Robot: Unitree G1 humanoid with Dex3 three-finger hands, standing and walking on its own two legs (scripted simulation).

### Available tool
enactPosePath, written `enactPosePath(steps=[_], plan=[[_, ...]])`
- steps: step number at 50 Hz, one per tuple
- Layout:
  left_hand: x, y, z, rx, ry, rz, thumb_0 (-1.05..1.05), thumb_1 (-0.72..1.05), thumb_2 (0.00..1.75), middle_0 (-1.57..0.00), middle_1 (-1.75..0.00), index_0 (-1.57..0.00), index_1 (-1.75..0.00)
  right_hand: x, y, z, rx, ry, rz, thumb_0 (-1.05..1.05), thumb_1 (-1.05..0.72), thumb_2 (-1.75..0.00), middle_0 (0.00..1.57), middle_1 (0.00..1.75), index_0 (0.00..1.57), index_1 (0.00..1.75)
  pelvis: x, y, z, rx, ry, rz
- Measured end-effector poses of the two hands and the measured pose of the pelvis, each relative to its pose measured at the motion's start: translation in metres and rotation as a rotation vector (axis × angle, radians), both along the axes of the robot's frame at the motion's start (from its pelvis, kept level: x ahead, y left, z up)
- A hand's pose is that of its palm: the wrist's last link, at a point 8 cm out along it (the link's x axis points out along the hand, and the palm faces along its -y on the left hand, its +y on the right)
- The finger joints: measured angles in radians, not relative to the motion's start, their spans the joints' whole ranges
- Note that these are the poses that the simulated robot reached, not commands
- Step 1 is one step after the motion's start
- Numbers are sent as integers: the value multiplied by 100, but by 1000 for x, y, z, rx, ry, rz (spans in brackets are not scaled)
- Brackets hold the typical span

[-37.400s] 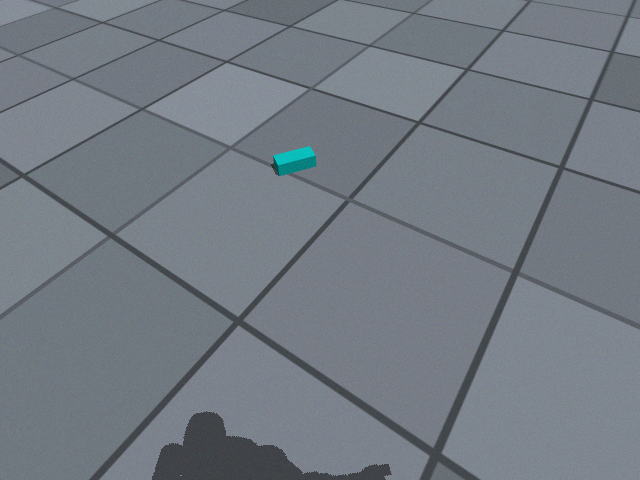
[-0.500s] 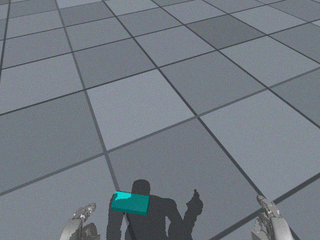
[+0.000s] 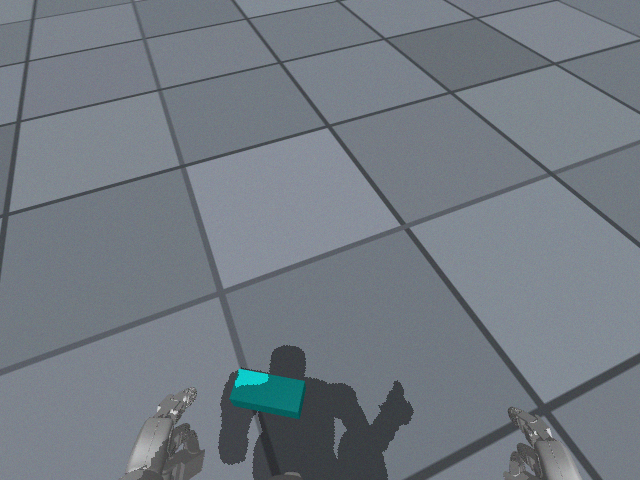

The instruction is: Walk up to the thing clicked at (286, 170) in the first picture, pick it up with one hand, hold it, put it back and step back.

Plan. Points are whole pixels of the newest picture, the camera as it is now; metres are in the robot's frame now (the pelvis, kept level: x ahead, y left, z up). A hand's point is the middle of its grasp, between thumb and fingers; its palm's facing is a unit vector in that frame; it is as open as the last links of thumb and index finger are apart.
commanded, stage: stand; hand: left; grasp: from above
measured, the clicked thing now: (268, 393) +0.44 +0.21 -0.69
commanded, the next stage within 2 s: none
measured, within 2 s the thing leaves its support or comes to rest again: neither
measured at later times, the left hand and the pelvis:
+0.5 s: hand out of the picture +0.04 +0.24 -0.12, palm faces +0.04 -0.95 -0.30, open 7.4 cm; pelvis -0.01 +0.02 +0.05, yaw +0 degrees
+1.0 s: hand out of the picture +0.04 +0.25 -0.11, palm faces +0.01 -0.95 -0.32, open 7.3 cm; pelvis -0.01 +0.01 +0.06, yaw +0 degrees
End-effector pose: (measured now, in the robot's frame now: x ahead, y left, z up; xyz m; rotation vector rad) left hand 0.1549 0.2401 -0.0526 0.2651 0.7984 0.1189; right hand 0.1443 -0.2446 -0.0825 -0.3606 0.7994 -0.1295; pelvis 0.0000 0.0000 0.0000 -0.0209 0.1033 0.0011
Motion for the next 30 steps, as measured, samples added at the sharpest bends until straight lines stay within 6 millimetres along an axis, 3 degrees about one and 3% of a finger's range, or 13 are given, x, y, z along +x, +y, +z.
enactPosePath(steps=[5, 12, 21, 30], plan=[[-15, 21, -14, 34, 92, 37, 1, 91, 90, -20, -30, -21, -30, -18, -11, -1, 26, 147, -21, 1, -91, -90, 21, 30, 20, 30, -2, 2, 15, 20, -57, -4], [-57, 41, -23, 42, 241, 104, 1, 91, 90, -20, -30, -21, -30, -48, -19, 6, 31, 246, -101, 1, -91, -90, 21, 30, 20, 30, -1, 8, 32, 19, -113, -6], [-104, 47, -28, 13, 391, 155, 1, 91, 90, -20, -30, -21, -30, -83, -10, 8, 43, 358, -154, 0, -91, -90, 21, 30, 20, 30, -5, 16, 47, 18, -159, -4], [-133, 53, -27, 17, 473, 174, 1, 91, 90, -20, -30, -21, -30, -102, -7, 7, 58, 414, -179, 0, -91, -90, 21, 30, 20, 30, -11, 19, 53, 20, -172, -3]])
